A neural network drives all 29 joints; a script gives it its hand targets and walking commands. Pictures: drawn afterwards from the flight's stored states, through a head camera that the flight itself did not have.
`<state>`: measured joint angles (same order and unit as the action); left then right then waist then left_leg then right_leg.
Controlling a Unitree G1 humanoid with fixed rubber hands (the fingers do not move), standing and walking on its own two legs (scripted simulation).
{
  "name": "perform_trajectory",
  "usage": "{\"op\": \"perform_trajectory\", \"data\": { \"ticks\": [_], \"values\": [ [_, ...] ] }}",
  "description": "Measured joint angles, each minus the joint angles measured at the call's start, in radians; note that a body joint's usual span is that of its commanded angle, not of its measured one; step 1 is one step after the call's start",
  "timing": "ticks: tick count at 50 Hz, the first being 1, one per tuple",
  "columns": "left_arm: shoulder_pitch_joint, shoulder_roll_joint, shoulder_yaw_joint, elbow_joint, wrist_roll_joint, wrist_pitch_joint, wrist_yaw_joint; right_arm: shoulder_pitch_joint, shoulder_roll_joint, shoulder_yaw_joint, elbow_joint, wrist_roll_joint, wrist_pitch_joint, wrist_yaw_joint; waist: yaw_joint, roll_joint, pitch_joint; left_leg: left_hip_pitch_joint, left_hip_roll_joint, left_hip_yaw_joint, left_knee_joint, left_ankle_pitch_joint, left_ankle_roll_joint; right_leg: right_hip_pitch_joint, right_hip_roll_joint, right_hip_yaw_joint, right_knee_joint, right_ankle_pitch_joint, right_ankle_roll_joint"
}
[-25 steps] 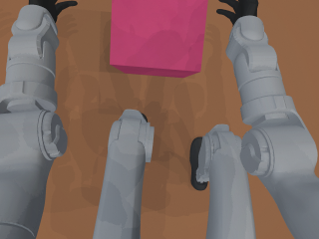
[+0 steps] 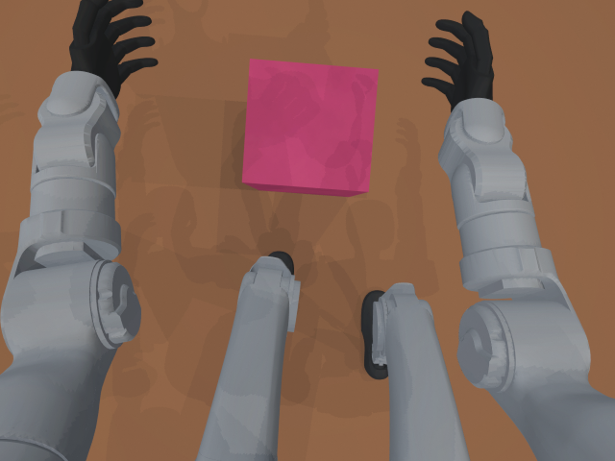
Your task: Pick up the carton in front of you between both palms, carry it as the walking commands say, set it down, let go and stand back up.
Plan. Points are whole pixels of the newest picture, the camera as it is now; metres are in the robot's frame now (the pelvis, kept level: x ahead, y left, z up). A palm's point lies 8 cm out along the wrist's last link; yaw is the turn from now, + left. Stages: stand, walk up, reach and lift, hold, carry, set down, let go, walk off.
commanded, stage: set down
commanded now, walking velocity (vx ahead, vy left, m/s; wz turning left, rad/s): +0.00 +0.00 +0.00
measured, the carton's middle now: (308, 140) +0.50 +0.09 -0.44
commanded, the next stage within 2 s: let go in 0.18 s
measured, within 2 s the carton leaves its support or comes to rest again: neither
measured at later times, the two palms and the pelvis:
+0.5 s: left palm (13, 113) +0.40 +0.31 +0.01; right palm (567, 153) +0.44 -0.11 +0.01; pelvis +0.05 +0.01 +0.13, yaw +3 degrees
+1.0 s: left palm out of the picture +0.26 +0.23 +0.13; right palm out of the picture +0.30 -0.22 +0.13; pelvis +0.10 -0.02 +0.21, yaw +5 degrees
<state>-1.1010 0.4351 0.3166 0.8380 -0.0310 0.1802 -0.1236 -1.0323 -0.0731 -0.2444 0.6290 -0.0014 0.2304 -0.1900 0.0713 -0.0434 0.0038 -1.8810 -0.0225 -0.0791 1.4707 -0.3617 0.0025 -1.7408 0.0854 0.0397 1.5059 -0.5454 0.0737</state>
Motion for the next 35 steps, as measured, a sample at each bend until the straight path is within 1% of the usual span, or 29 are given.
{"op": "perform_trajectory", "data": {
  "ticks": [9, 13, 16, 20, 26, 30, 35],
  "values": [
    [0.048, -0.033, 0.027, 0.019, 0.046, -0.027, -0.016, 0.067, 0.02, -0.021, 0.012, -0.026, -0.03, 0.027, -0.013, 0.006, -0.037, 0.167, -0.005, 0.001, -0.201, 0.049, 0.006, 0.163, -0.015, 0.01, -0.209, 0.062, -0.002],
    [0.076, -0.052, 0.043, 0.03, 0.087, -0.042, -0.021, 0.101, 0.029, -0.03, 0.018, -0.055, -0.043, 0.04, -0.015, 0.009, -0.044, 0.239, -0.005, 0.005, -0.286, 0.074, 0.009, 0.232, -0.02, 0.016, -0.297, 0.092, -0.002],
    [0.131, -0.069, 0.041, 0.007, 0.121, -0.046, -0.022, 0.154, 0.036, -0.021, 0.003, -0.084, -0.048, 0.048, -0.017, 0.011, -0.044, 0.3, -0.005, 0.007, -0.347, 0.088, 0.012, 0.291, -0.025, 0.021, -0.36, 0.111, -0.002],
    [0.271, -0.097, 0.013, -0.07, 0.144, -0.049, -0.018, 0.288, 0.04, 0.014, -0.045, -0.112, -0.054, 0.06, -0.021, 0.014, -0.036, 0.408, -0.008, 0.012, -0.429, 0.101, 0.016, 0.399, -0.033, 0.027, -0.448, 0.13, -0.003],
    [0.522, -0.135, -0.046, -0.186, 0.115, -0.076, -0.005, 0.526, 0.021, 0.066, -0.106, -0.097, -0.092, 0.088, -0.023, 0.015, -0.026, 0.602, -0.012, 0.02, -0.555, 0.115, 0.02, 0.591, -0.048, 0.036, -0.58, 0.152, -0.008],
    [0.655, -0.152, -0.08, -0.222, 0.087, -0.108, 0.003, 0.638, 0.002, 0.084, -0.104, -0.081, -0.133, 0.118, -0.025, 0.017, -0.033, 0.724, -0.014, 0.024, -0.627, 0.124, 0.019, 0.711, -0.056, 0.04, -0.653, 0.164, -0.013],
    [0.816, -0.176, -0.125, -0.253, 0.062, -0.146, 0.017, 0.768, -0.022, 0.106, -0.091, -0.07, -0.179, 0.156, -0.037, 0.021, -0.039, 0.885, -0.015, 0.026, -0.71, 0.131, 0.015, 0.868, -0.064, 0.043, -0.733, 0.175, -0.022]
  ]
}}
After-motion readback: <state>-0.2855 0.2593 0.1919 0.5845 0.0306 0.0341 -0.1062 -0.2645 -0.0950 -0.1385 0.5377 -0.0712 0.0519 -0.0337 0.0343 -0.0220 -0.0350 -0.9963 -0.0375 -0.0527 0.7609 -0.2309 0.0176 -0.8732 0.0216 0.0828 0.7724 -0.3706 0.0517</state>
